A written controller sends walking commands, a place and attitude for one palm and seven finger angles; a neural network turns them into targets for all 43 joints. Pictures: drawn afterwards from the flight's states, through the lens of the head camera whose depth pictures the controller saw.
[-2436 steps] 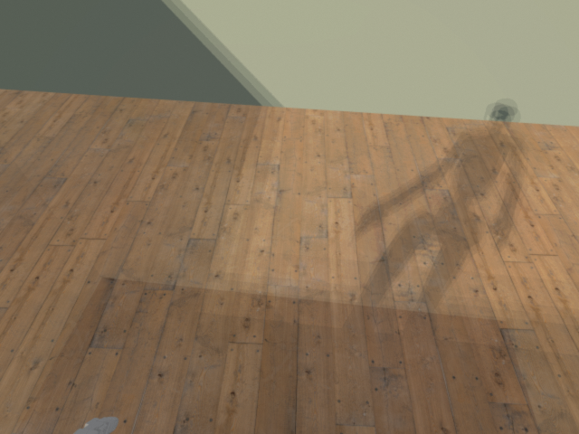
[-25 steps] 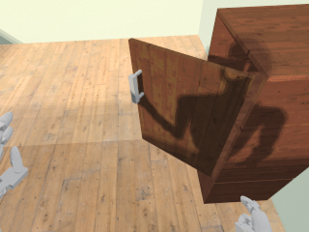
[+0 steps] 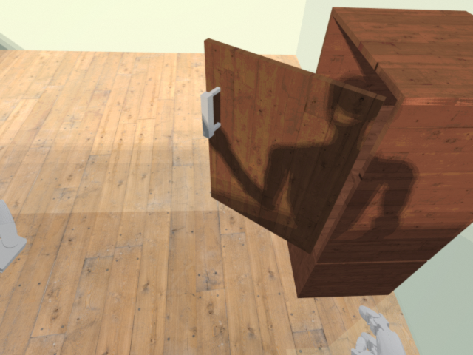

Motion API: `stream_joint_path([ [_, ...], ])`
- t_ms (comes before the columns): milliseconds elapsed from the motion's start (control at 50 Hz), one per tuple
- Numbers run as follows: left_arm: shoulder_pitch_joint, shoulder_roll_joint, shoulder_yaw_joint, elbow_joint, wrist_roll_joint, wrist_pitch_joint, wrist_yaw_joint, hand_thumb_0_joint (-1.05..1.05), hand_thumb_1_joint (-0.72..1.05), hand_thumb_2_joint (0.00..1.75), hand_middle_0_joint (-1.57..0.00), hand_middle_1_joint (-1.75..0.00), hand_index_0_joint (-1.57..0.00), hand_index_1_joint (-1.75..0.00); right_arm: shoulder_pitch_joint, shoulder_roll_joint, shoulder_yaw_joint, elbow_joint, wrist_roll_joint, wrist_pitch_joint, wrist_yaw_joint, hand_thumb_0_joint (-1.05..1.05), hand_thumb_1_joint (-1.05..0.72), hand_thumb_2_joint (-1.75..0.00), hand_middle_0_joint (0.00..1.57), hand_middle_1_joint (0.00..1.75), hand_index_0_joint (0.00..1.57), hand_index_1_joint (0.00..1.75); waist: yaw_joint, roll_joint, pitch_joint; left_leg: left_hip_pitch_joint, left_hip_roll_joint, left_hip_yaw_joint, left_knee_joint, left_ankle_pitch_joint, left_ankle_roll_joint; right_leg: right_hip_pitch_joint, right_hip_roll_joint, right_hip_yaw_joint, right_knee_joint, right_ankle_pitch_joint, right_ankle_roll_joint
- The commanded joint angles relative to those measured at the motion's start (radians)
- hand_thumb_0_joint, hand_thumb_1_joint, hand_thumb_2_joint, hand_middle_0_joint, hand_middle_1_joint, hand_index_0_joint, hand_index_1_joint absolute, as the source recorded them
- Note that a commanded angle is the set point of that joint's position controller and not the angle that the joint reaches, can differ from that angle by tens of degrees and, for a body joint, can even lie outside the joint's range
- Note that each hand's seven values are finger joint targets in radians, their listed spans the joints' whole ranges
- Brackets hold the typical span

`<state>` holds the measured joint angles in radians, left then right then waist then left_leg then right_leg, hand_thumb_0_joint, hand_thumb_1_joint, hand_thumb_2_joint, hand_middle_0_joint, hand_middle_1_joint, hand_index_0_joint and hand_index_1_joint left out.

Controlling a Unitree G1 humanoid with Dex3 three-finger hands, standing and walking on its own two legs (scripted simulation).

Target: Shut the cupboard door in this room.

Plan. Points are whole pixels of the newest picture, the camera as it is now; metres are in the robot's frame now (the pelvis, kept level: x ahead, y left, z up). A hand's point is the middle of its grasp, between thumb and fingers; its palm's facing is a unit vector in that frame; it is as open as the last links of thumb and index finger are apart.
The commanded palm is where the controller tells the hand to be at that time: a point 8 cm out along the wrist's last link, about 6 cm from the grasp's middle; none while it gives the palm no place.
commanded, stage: step back with the hand held close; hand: left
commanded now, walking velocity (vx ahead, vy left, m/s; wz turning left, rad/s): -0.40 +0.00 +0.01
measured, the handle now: (212, 112) +0.69 +0.11 +0.03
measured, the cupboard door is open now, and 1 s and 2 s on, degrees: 53 53 53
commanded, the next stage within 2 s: stop stepping back and stand still in 0.92 s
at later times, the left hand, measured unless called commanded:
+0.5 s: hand (8, 283) +0.15 +0.25 +0.18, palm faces +0.43 -0.77 -0.47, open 7.4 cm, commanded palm +0.09 +0.29 +0.20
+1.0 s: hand out of the picture +0.06 +0.25 +0.18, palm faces +0.40 -0.81 -0.43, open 7.4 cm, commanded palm -0.01 +0.29 +0.20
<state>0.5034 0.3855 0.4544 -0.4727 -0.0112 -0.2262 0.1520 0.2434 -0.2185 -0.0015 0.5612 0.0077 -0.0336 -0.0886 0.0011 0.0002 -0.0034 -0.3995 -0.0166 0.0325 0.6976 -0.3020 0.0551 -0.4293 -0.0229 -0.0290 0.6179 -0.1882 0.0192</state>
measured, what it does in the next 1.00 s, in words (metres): walks backwards: left foot, then right foot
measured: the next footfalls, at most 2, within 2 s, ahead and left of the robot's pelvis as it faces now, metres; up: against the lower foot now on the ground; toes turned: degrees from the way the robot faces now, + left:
left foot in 0.68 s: +0.01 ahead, +0.10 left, +0.00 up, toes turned +3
right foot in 0.92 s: -0.20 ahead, -0.13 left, +0.00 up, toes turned +2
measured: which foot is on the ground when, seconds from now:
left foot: down 0.00-0.54, up 0.56-0.66, down 0.68-1.00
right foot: down 0.00-0.70, up 0.72-0.90, down 0.92-1.00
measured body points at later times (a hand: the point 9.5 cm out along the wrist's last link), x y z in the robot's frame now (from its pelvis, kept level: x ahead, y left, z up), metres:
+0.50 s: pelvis -0.05 -0.01 +0.00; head -0.03 +0.01 +0.45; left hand +0.12 +0.29 +0.20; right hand +0.14 -0.24 -0.07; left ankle +0.04 +0.09 -0.72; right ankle +0.01 -0.14 -0.72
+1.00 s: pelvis -0.16 +0.00 +0.01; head -0.12 +0.02 +0.46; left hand +0.03 +0.29 +0.21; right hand +0.03 -0.22 -0.07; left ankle -0.03 +0.10 -0.72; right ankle -0.24 -0.13 -0.72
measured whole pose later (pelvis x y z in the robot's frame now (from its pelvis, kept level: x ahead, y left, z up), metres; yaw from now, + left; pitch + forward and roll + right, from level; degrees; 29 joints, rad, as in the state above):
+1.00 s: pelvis -0.16 +0.00 +0.01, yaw -2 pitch +5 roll -4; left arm 0.46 0.41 0.44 -0.52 -0.04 -0.27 0.12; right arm 0.11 -0.15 0.01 0.67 -0.03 -0.12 -0.05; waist 0.02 0.00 0.00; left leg -0.54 0.09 0.02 0.47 -0.02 0.01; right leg -0.17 0.08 0.03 0.41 -0.34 0.00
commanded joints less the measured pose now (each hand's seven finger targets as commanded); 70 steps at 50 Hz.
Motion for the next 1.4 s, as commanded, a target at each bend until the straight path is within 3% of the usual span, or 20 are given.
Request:
stream_joint_path([
  [0, -0.073, 0.199, 0.104, -0.211, -0.009, -0.071, 0.024, 0.00, 0.90, 0.90, -0.20, -0.30, -0.20, -0.30, -0.099, -0.140, -0.057, -0.155, -0.004, -0.057, 0.000, 0.00, -0.90, -0.90, 0.20, 0.30, 0.20, 0.30, -0.012, -0.021, -0.045, -0.293, 0.076, -0.134, -0.180, -0.294, 0.017, 0.242, -0.106, 0.255, -0.151, -0.153, -0.066],
  [80, -0.027, 0.214, 0.111, -0.216, -0.018, -0.084, 0.037, 0.00, 0.90, 0.90, -0.20, -0.30, -0.20, -0.30, -0.100, -0.123, -0.050, -0.135, -0.008, -0.051, 0.012, 0.00, -0.90, -0.90, 0.20, 0.30, 0.20, 0.30, -0.018, -0.043, -0.070, -0.147, 0.068, -0.127, -0.159, -0.185, -0.003, 0.109, -0.140, 0.226, -0.237, -0.239, -0.084],
  [180, 0.003, 0.216, 0.158, -0.239, -0.001, -0.112, 0.037, 0.00, 0.90, 0.90, -0.20, -0.30, -0.20, -0.30, -0.120, -0.150, -0.059, -0.144, -0.007, -0.073, -0.005, 0.00, -0.90, -0.90, 0.20, 0.30, 0.20, 0.30, -0.009, 0.210, -0.103, -0.469, 0.238, -0.297, -0.471, -0.365, 0.078, 0.461, 0.056, 0.061, 0.136, 0.019, -0.004],
  [260, 0.029, 0.225, 0.177, -0.230, -0.001, -0.117, 0.014, 0.00, 0.90, 0.90, -0.20, -0.30, -0.20, -0.30, -0.108, -0.146, -0.074, -0.127, -0.018, -0.093, -0.003, 0.00, -0.90, -0.90, 0.20, 0.30, 0.20, 0.30, 0.000, 0.134, -0.112, -0.407, 0.235, -0.283, -0.381, -0.131, 0.073, 0.447, 0.076, 0.090, 0.132, 0.120, -0.008],
  [360, 0.005, 0.206, 0.130, -0.260, -0.027, -0.122, -0.001, 0.00, 0.90, 0.90, -0.20, -0.30, -0.20, -0.30, -0.115, -0.132, -0.068, -0.091, -0.025, -0.099, 0.001, 0.00, -0.90, -0.90, 0.20, 0.30, 0.20, 0.30, -0.005, 0.155, -0.216, -0.160, 0.197, -0.198, -0.280, 0.213, 0.033, 0.359, 0.029, 0.137, 0.056, 0.284, -0.017],
  [420, 0.004, 0.212, 0.129, -0.265, -0.030, -0.111, -0.001, 0.00, 0.90, 0.90, -0.20, -0.30, -0.20, -0.30, -0.126, -0.128, -0.071, -0.106, -0.014, -0.083, 0.002, 0.00, -0.90, -0.90, 0.20, 0.30, 0.20, 0.30, -0.009, 0.099, -0.232, -0.198, 0.176, -0.167, -0.247, 0.054, 0.025, 0.362, 0.007, 0.183, 0.034, 0.241, -0.022],
  [480, 0.002, 0.237, 0.145, -0.260, -0.021, -0.109, 0.003, 0.00, 0.90, 0.90, -0.20, -0.30, -0.20, -0.30, -0.121, -0.103, -0.068, -0.124, -0.013, -0.059, 0.008, 0.00, -0.90, -0.90, 0.20, 0.30, 0.20, 0.30, -0.020, -0.039, -0.154, -0.229, 0.066, -0.107, -0.106, -0.222, -0.018, 0.214, -0.132, 0.367, -0.177, -0.020, -0.088],
  [540, 0.005, 0.259, 0.141, -0.239, -0.026, -0.090, 0.029, 0.00, 0.90, 0.90, -0.20, -0.30, -0.20, -0.30, -0.123, -0.083, -0.065, -0.107, -0.018, -0.028, 0.023, 0.00, -0.90, -0.90, 0.20, 0.30, 0.20, 0.30, -0.021, -0.156, -0.128, 0.000, 0.008, -0.068, 0.190, -0.108, -0.063, -0.071, -0.286, 0.417, -0.372, -0.166, -0.177],
  [620, 0.009, 0.242, 0.130, -0.220, -0.025, -0.084, 0.038, 0.00, 0.90, 0.90, -0.20, -0.30, -0.20, -0.30, -0.113, -0.095, -0.054, -0.107, -0.013, -0.014, 0.010, 0.00, -0.90, -0.90, 0.20, 0.30, 0.20, 0.30, -0.039, -0.058, -0.085, 0.065, 0.046, -0.084, -0.170, -0.039, -0.035, -0.064, -0.132, 0.206, -0.248, -0.092, -0.080],
  [660, -0.022, 0.245, 0.139, -0.263, -0.014, -0.107, 0.036, 0.00, 0.90, 0.90, -0.20, -0.30, -0.20, -0.30, -0.149, -0.141, -0.071, -0.126, -0.007, -0.040, -0.013, 0.00, -0.90, -0.90, 0.20, 0.30, 0.20, 0.30, -0.029, 0.206, -0.084, -0.174, 0.224, -0.268, -0.409, -0.027, 0.044, 0.194, 0.056, 0.069, 0.001, 0.016, 0.003],
  [700, 0.002, 0.233, 0.170, -0.241, -0.010, -0.114, 0.016, 0.00, 0.90, 0.90, -0.20, -0.30, -0.20, -0.30, -0.139, -0.144, -0.083, -0.123, -0.018, -0.077, -0.015, 0.00, -0.90, -0.90, 0.20, 0.30, 0.20, 0.30, -0.013, 0.328, -0.144, -0.411, 0.357, -0.382, -0.558, -0.352, 0.108, 0.405, 0.116, 0.064, 0.299, -0.103, 0.014],
  [760, -0.017, 0.193, 0.126, -0.269, -0.014, -0.111, 0.002, 0.00, 0.90, 0.90, -0.20, -0.30, -0.20, -0.30, -0.127, -0.132, -0.087, -0.091, -0.025, -0.109, 0.000, 0.00, -0.90, -0.90, 0.20, 0.30, 0.20, 0.30, -0.002, 0.165, -0.132, -0.212, 0.314, -0.298, -0.415, -0.071, 0.090, 0.268, 0.100, 0.085, 0.181, -0.184, -0.002],
  [820, -0.025, 0.158, 0.054, -0.272, -0.031, -0.109, -0.006, 0.00, 0.90, 0.90, -0.20, -0.30, -0.20, -0.30, -0.120, -0.123, -0.066, -0.041, -0.031, -0.139, 0.013, 0.00, -0.90, -0.90, 0.20, 0.30, 0.20, 0.30, -0.006, 0.231, -0.145, 0.042, 0.280, -0.276, -0.389, 0.167, 0.061, 0.166, 0.096, 0.052, -0.053, -0.199, 0.000],
  [900, -0.077, 0.218, 0.084, -0.291, -0.033, -0.119, -0.011, 0.00, 0.90, 0.90, -0.20, -0.30, -0.20, -0.30, -0.119, -0.126, -0.064, -0.003, -0.041, -0.146, 0.013, 0.00, -0.90, -0.90, 0.20, 0.30, 0.20, 0.30, 0.006, 0.221, -0.256, 0.302, 0.250, -0.194, -0.289, 0.630, 0.022, 0.175, 0.085, 0.045, -0.230, 0.031, 0.006],
  [960, -0.027, 0.268, 0.139, -0.318, -0.040, -0.117, -0.015, 0.00, 0.90, 0.90, -0.20, -0.30, -0.20, -0.30, -0.117, -0.098, -0.069, -0.034, -0.031, -0.113, 0.021, 0.00, -0.90, -0.90, 0.20, 0.30, 0.20, 0.30, 0.004, 0.119, -0.395, 0.369, 0.181, -0.078, -0.216, 0.648, -0.022, 0.230, 0.038, 0.069, -0.225, 0.332, 0.021],
  [1020, 0.133, 0.301, 0.187, -0.278, -0.076, -0.095, -0.018, 0.00, 0.90, 0.90, -0.20, -0.30, -0.20, -0.30, -0.146, -0.076, -0.058, -0.114, 0.007, -0.083, 0.019, 0.00, -0.90, -0.90, 0.20, 0.30, 0.20, 0.30, -0.011, -0.070, -0.337, 0.309, 0.083, 0.019, -0.127, 0.290, -0.057, 0.128, -0.077, 0.109, -0.253, 0.326, 0.035],
  [1100, 0.166, 0.281, 0.185, -0.176, -0.073, -0.022, 0.017, 0.00, 0.90, 0.90, -0.20, -0.30, -0.20, -0.30, -0.139, -0.076, -0.034, -0.105, -0.012, -0.034, -0.001, 0.00, -0.90, -0.90, 0.20, 0.30, 0.20, 0.30, -0.027, -0.055, -0.074, 0.134, 0.029, -0.051, 0.062, 0.018, -0.088, -0.122, -0.201, 0.284, -0.405, -0.367, -0.153],
  [1200, -0.107, 0.191, 0.046, -0.004, -0.028, -0.003, 0.033, 0.00, 0.90, 0.90, -0.20, -0.30, -0.20, -0.30, -0.101, -0.132, -0.040, -0.079, 0.003, -0.072, -0.030, 0.00, -0.90, -0.90, 0.20, 0.30, 0.20, 0.30, -0.045, -0.097, 0.144, 0.098, 0.072, -0.108, -0.179, -0.023, -0.034, -0.106, -0.080, 0.157, -0.358, -0.383, -0.068],
  [1280, -0.225, 0.179, 0.002, -0.209, -0.008, -0.037, 0.026, 0.00, 0.90, 0.90, -0.20, -0.30, -0.20, -0.30, -0.112, -0.146, -0.031, -0.079, -0.001, -0.126, -0.029, 0.00, -0.90, -0.90, 0.20, 0.30, 0.20, 0.30, -0.033, 0.318, 0.048, -0.077, 0.233, -0.469, -0.691, -0.618, -0.033, 0.175, 0.119, 0.038, 0.081, -0.258, -0.006],
  [1380, -0.020, 0.215, 0.057, -0.338, -0.022, -0.026, 0.021, 0.00, 0.90, 0.90, -0.20, -0.30, -0.20, -0.30, -0.100, -0.102, -0.028, -0.083, -0.027, -0.162, 0.005, 0.00, -0.90, -0.90, 0.20, 0.30, 0.20, 0.30, 0.002, 0.247, -0.139, 0.049, 0.165, -0.242, -0.595, -0.318, -0.083, 0.342, 0.124, -0.028, -0.122, -0.242, -0.040],
])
